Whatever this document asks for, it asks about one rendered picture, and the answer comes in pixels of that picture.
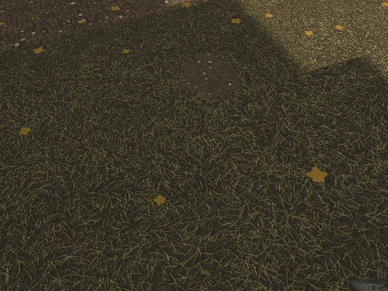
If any robot right hand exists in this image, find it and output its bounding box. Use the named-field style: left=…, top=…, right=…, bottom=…
left=350, top=279, right=388, bottom=291

